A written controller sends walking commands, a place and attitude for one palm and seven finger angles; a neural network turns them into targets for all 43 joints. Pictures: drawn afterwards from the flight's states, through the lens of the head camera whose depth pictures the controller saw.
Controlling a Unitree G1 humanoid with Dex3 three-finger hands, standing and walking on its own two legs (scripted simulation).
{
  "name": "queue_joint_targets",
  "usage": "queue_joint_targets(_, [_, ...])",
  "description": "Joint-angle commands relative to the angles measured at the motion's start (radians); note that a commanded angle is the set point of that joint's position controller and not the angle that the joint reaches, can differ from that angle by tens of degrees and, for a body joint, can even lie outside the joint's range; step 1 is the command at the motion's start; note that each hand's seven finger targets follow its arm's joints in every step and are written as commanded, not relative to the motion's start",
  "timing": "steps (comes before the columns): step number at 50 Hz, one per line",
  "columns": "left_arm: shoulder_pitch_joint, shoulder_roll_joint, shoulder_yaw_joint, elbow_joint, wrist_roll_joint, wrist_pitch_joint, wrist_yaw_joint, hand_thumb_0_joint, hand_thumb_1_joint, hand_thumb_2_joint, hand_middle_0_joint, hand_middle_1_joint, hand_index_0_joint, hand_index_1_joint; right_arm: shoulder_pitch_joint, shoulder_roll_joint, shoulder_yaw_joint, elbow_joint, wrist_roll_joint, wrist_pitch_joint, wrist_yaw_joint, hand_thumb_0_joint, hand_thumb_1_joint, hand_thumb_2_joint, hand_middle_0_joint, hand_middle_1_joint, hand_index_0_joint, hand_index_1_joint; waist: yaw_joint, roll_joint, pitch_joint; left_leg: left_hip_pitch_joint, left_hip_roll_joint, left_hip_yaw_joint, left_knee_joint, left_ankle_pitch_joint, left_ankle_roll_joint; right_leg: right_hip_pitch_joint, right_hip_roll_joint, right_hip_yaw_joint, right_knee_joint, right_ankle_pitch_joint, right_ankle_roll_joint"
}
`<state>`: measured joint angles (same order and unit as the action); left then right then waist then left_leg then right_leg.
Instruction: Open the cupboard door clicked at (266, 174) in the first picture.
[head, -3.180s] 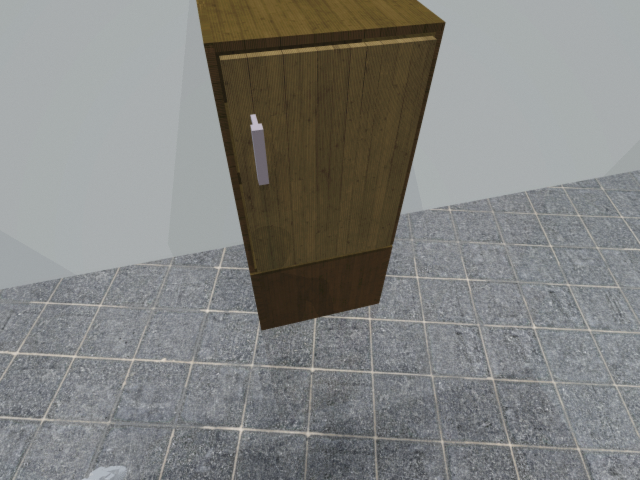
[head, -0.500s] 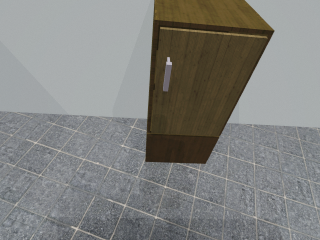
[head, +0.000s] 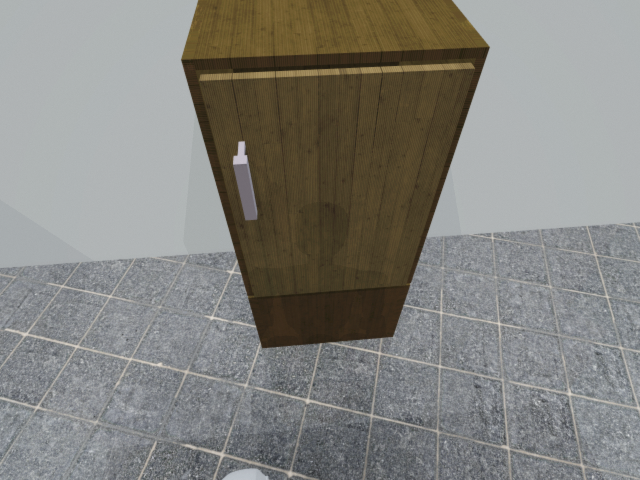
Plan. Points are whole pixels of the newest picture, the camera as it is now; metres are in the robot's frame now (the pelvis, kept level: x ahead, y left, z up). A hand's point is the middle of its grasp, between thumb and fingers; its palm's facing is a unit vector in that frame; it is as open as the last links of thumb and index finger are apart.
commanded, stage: come to a stop and stand still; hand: left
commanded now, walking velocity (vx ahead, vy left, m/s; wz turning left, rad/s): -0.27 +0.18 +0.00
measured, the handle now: (246, 181) +0.57 +0.14 +0.02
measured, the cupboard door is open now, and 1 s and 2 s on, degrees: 0 0 0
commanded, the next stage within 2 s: look again from close up in 1.20 s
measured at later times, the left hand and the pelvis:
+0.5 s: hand out of the picture +0.05 +0.16 -0.16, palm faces +0.05 -0.96 -0.29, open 7.4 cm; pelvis +0.04 -0.04 +0.00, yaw -1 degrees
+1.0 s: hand out of the picture +0.02 +0.18 -0.17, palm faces +0.06 -0.98 -0.18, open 7.4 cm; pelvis +0.00 +0.00 +0.01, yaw +0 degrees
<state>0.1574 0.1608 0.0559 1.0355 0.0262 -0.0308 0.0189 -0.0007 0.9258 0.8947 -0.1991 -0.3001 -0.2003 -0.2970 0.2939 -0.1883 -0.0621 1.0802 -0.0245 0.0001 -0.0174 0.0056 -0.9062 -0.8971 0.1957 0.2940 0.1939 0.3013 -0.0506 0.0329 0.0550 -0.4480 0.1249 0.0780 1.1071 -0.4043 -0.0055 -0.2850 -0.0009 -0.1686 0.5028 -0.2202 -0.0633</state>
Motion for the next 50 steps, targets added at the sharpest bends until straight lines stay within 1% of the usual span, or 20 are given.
queue_joint_targets(1, [0.078, 0.086, -0.01, -0.007, -0.001, -0.011, 0.011, 0.0, 0.9, 0.9, -0.2, -0.3, -0.2, -0.3, 0.088, 0.041, 0.028, -0.017, 0.0, -0.001, -0.005, 0.0, -0.9, -0.9, 0.2, 0.3, 0.2, 0.3, 0.013, -0.105, -0.042, 0.08, -0.013, -0.005, -0.255, 0.035, -0.019, 0.018, -0.245, 0.178, -0.232, 0.394, -0.123])
queue_joint_targets(3, [0.081, 0.095, -0.012, -0.008, -0.007, -0.005, 0.015, 0.0, 0.9, 0.9, -0.2, -0.3, -0.2, -0.3, 0.056, 0.036, 0.041, -0.016, 0.009, -0.006, -0.012, 0.0, -0.9, -0.9, 0.2, 0.3, 0.2, 0.3, 0.026, -0.086, -0.066, 0.153, -0.025, -0.016, -0.429, 0.096, -0.018, 0.061, -0.234, 0.176, -0.178, 0.488, -0.117])
queue_joint_targets(5, [0.082, 0.107, -0.013, -0.009, -0.02, 0.008, 0.018, 0.0, 0.9, 0.9, -0.2, -0.3, -0.2, -0.3, 0.057, 0.01, 0.038, -0.011, 0.017, -0.004, -0.016, 0.0, -0.9, -0.9, 0.2, 0.3, 0.2, 0.3, 0.018, -0.083, -0.057, 0.256, -0.031, -0.019, -0.616, 0.284, -0.015, 0.054, -0.206, 0.158, -0.117, 0.444, -0.065])
queue_joint_targets(7, [0.129, 0.078, -0.006, -0.028, -0.021, 0.029, 0.023, 0.0, 0.9, 0.9, -0.2, -0.3, -0.2, -0.3, 0.01, -0.065, 0.021, -0.041, 0.013, -0.009, -0.023, 0.0, -0.9, -0.9, 0.2, 0.3, 0.2, 0.3, 0.053, 0.051, -0.031, 0.296, 0.081, -0.127, -0.672, 0.693, 0.047, 0.007, -0.131, 0.143, -0.052, 0.265, 0.024])
queue_joint_targets(9, [0.146, 0.084, -0.006, -0.033, -0.018, 0.047, 0.026, 0.0, 0.9, 0.9, -0.2, -0.3, -0.2, -0.3, -0.047, -0.097, 0.016, -0.065, 0.012, -0.001, -0.032, 0.0, -0.9, -0.9, 0.2, 0.3, 0.2, 0.3, 0.066, 0.192, -0.02, 0.244, 0.148, -0.19, -0.72, 0.827, 0.119, 0.048, -0.07, 0.099, 0.049, 0.058, 0.068])
queue_joint_targets(12, [0.156, 0.105, 0.0, -0.04, -0.015, 0.058, 0.022, 0.0, 0.9, 0.9, -0.2, -0.3, -0.2, -0.3, -0.106, -0.122, 0.004, -0.096, 0.008, 0.006, -0.034, 0.0, -0.9, -0.9, 0.2, 0.3, 0.2, 0.3, 0.072, 0.177, -0.064, 0.299, 0.187, -0.207, -0.746, 0.889, 0.184, -0.011, -0.053, 0.129, 0.217, -0.243, 0.071])
queue_joint_targets(15, [0.168, 0.088, 0.004, -0.05, -0.009, 0.057, 0.022, 0.0, 0.9, 0.9, -0.2, -0.3, -0.2, -0.3, -0.132, -0.149, -0.017, -0.119, 0.002, 0.018, -0.027, 0.0, -0.9, -0.9, 0.2, 0.3, 0.2, 0.3, 0.063, 0.101, -0.139, 0.402, 0.185, -0.176, -0.691, 0.943, 0.205, -0.063, -0.042, 0.131, 0.256, -0.259, 0.073])
queue_joint_targets(18, [0.194, 0.085, 0.003, -0.051, -0.004, 0.046, 0.022, 0.0, 0.9, 0.9, -0.2, -0.3, -0.2, -0.3, -0.149, -0.151, -0.026, -0.125, 0.008, 0.021, -0.018, 0.0, -0.9, -0.9, 0.2, 0.3, 0.2, 0.3, 0.075, 0.035, -0.179, 0.389, 0.131, -0.122, -0.621, 0.824, 0.149, 0.026, -0.05, 0.123, 0.059, -0.082, 0.083])
queue_joint_targets(19, [0.2, 0.105, 0.004, -0.05, -0.001, 0.04, 0.023, 0.0, 0.9, 0.9, -0.2, -0.3, -0.2, -0.3, -0.16, -0.137, -0.025, -0.129, 0.014, 0.022, -0.014, 0.0, -0.9, -0.9, 0.2, 0.3, 0.2, 0.3, 0.08, -0.013, -0.17, 0.348, 0.08, -0.096, -0.57, 0.687, 0.1, 0.069, -0.078, 0.159, -0.061, 0.111, 0.08])
queue_joint_targets(21, [0.175, 0.199, 0.015, -0.059, 0.006, 0.032, 0.024, 0.0, 0.9, 0.9, -0.2, -0.3, -0.2, -0.3, -0.151, -0.06, -0.015, -0.147, 0.018, 0.028, 0.0, 0.0, -0.9, -0.9, 0.2, 0.3, 0.2, 0.3, 0.063, -0.236, -0.111, 0.14, -0.095, 0.007, -0.458, 0.145, -0.001, 0.132, -0.317, 0.38, -0.111, 0.542, -0.03])
queue_joint_targets(22, [0.195, 0.203, 0.016, -0.052, 0.006, 0.029, 0.026, 0.0, 0.9, 0.9, -0.2, -0.3, -0.2, -0.3, -0.196, -0.05, -0.014, -0.154, 0.011, 0.046, -0.003, 0.0, -0.9, -0.9, 0.2, 0.3, 0.2, 0.3, 0.093, -0.283, -0.079, 0.09, -0.114, -0.027, -0.329, -0.101, -0.008, 0.104, -0.369, 0.423, -0.141, 0.632, -0.09])
queue_joint_targets(23, [0.192, 0.178, 0.009, -0.047, 0.006, 0.031, 0.029, 0.0, 0.9, 0.9, -0.2, -0.3, -0.2, -0.3, -0.208, -0.053, -0.014, -0.152, 0.01, 0.053, -0.005, 0.0, -0.9, -0.9, 0.2, 0.3, 0.2, 0.3, 0.092, -0.245, -0.051, 0.065, -0.107, -0.079, -0.229, -0.13, -0.003, 0.087, -0.37, 0.413, -0.147, 0.642, -0.122])
queue_joint_targets(26, [0.154, 0.175, 0.011, -0.054, 0.004, 0.028, 0.032, 0.0, 0.9, 0.9, -0.2, -0.3, -0.2, -0.3, -0.172, -0.056, -0.011, -0.122, 0.013, 0.05, 0.0, 0.0, -0.9, -0.9, 0.2, 0.3, 0.2, 0.3, 0.072, -0.146, -0.052, 0.005, -0.107, -0.089, -0.116, -0.071, -0.019, 0.163, -0.319, 0.324, -0.107, 0.677, -0.124])
queue_joint_targets(31, [0.204, 0.195, 0.022, -0.038, 0.007, 0.026, 0.032, 0.0, 0.9, 0.9, -0.2, -0.3, -0.2, -0.3, -0.192, -0.058, -0.002, -0.128, 0.016, 0.04, 0.002, 0.0, -0.9, -0.9, 0.2, 0.3, 0.2, 0.3, 0.111, -0.177, -0.069, 0.016, -0.101, -0.072, -0.253, -0.075, -0.034, 0.246, -0.331, 0.322, -0.11, 0.643, -0.134])
queue_joint_targets(34, [0.189, 0.201, 0.022, -0.031, 0.007, 0.028, 0.028, 0.0, 0.9, 0.9, -0.2, -0.3, -0.2, -0.3, -0.162, -0.051, 0.007, -0.122, 0.019, 0.031, 0.001, 0.0, -0.9, -0.9, 0.2, 0.3, 0.2, 0.3, 0.104, -0.196, -0.097, 0.105, -0.106, -0.053, -0.426, -0.04, -0.029, 0.225, -0.308, 0.319, -0.111, 0.557, -0.119])
queue_joint_targets(37, [0.116, 0.183, 0.017, -0.029, -0.007, 0.031, 0.022, 0.0, 0.9, 0.9, -0.2, -0.3, -0.2, -0.3, -0.05, -0.049, 0.015, -0.072, 0.017, 0.014, -0.004, 0.0, -0.9, -0.9, 0.2, 0.3, 0.2, 0.3, 0.05, -0.182, -0.107, 0.326, -0.103, -0.026, -0.717, 0.201, -0.02, 0.103, -0.232, 0.249, -0.067, 0.349, -0.028])
queue_joint_targets(39, [0.124, 0.115, 0.003, -0.038, -0.014, 0.041, 0.015, 0.0, 0.9, 0.9, -0.2, -0.3, -0.2, -0.3, -0.053, -0.124, 0.01, -0.07, 0.008, -0.001, -0.01, 0.0, -0.9, -0.9, 0.2, 0.3, 0.2, 0.3, 0.072, 0.022, -0.09, 0.354, 0.059, -0.175, -0.747, 0.392, 0.045, 0.007, -0.116, 0.163, -0.035, 0.062, 0.056])
queue_joint_targets(40, [0.118, 0.096, -0.002, -0.034, -0.008, 0.045, 0.015, 0.0, 0.9, 0.9, -0.2, -0.3, -0.2, -0.3, -0.078, -0.14, 0.014, -0.078, 0.007, 0.003, -0.009, 0.0, -0.9, -0.9, 0.2, 0.3, 0.2, 0.3, 0.081, 0.021, -0.053, 0.245, 0.09, -0.184, -0.769, 0.292, 0.064, 0.042, -0.092, 0.133, -0.06, -0.049, 0.073])
queue_joint_targets(42, [0.088, 0.092, -0.009, -0.01, -0.007, 0.052, 0.009, 0.0, 0.9, 0.9, -0.2, -0.3, -0.2, -0.3, -0.098, -0.121, 0.023, -0.064, 0.007, -0.004, -0.014, 0.0, -0.9, -0.9, 0.2, 0.3, 0.2, 0.3, 0.08, 0.111, -0.002, 0.162, 0.059, -0.188, -0.844, 0.213, 0.058, 0.096, -0.085, 0.115, -0.045, -0.006, 0.083])
queue_joint_targets(50, [0.135, 0.094, -0.027, 0.06, -0.006, 0.042, 0.003, 0.0, 0.9, 0.9, -0.2, -0.3, -0.2, -0.3, -0.037, -0.087, 0.032, -0.025, 0.011, -0.011, -0.015, 0.0, -0.9, -0.9, 0.2, 0.3, 0.2, 0.3, 0.076, 0.016, 0.044, 0.158, 0.004, -0.145, -0.874, 0.053, 0.032, 0.113, -0.103, 0.151, -0.136, 0.031, 0.078])
